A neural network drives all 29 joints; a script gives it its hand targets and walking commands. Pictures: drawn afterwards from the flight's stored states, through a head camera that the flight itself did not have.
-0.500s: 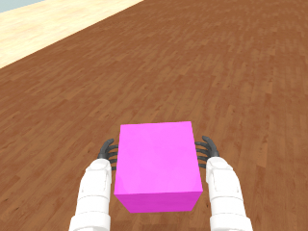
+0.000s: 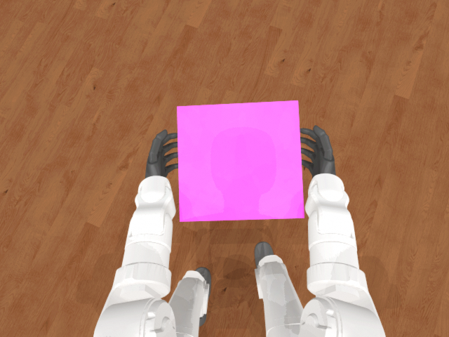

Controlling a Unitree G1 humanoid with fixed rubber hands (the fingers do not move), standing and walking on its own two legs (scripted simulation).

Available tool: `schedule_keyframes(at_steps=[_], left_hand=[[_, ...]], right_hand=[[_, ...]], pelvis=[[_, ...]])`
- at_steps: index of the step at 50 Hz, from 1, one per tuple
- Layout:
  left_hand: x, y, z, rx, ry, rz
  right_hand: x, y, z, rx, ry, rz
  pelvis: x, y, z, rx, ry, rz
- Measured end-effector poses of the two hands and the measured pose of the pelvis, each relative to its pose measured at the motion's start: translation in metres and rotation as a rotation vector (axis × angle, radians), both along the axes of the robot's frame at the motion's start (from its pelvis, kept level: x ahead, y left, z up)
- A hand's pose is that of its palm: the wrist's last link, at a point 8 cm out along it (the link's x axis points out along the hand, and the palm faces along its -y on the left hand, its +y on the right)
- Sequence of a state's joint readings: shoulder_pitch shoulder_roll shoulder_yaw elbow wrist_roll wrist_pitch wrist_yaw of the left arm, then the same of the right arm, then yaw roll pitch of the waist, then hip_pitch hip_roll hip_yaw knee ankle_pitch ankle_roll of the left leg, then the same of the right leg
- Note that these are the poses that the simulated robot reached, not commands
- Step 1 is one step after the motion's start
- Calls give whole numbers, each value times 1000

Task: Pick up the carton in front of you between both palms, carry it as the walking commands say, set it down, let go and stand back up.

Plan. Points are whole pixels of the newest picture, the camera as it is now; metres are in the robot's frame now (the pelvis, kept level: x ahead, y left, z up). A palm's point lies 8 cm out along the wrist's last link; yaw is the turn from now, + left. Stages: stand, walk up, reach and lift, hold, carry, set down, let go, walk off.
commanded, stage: set down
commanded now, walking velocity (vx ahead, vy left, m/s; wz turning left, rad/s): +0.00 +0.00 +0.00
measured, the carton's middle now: (238, 166) +0.42 -0.04 -0.18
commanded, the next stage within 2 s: none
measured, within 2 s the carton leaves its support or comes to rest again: rests again in 1.94 s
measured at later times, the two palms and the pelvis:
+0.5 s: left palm (176, 157) +0.46 +0.10 -0.21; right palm (305, 165) +0.42 -0.20 -0.22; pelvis -0.03 -0.01 -0.13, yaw +2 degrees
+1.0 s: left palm (190, 155) +0.50 +0.09 -0.37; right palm (292, 170) +0.44 -0.20 -0.37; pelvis -0.06 +0.00 -0.24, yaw +3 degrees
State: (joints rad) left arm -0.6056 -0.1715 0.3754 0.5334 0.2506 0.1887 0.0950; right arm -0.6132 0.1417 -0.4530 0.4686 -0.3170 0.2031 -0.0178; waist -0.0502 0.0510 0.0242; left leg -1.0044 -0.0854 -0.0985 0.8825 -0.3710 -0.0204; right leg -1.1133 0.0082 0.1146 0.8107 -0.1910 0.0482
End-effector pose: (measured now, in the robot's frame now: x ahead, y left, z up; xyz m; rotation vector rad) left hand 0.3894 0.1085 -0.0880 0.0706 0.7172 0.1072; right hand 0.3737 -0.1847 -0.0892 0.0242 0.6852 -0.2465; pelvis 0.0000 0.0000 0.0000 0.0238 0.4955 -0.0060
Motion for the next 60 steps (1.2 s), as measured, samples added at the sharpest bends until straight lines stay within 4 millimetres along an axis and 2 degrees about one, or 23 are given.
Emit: schedule_keyframes(at_steps=[3,9,18,35,60], left_hand=[[9,0,-18,-20,-27,12],[29,0,-40,-48,-54,10],[50,-6,-82,-32,-11,-50],[86,-12,-190,-6,-5,-117],[133,-26,-348,25,35,-225]], right_hand=[[8,1,-17,10,-28,-16],[25,-1,-37,26,-57,-24],[34,-8,-84,30,-12,-37],[52,-11,-194,4,2,-92],[71,-20,-344,-7,52,-130]], pelvis=[[-4,-1,-17,3,87,11],[-13,-5,-49,2,185,23],[-26,-11,-93,10,254,23],[-45,-10,-184,14,352,32],[-57,4,-277,-33,347,68]])
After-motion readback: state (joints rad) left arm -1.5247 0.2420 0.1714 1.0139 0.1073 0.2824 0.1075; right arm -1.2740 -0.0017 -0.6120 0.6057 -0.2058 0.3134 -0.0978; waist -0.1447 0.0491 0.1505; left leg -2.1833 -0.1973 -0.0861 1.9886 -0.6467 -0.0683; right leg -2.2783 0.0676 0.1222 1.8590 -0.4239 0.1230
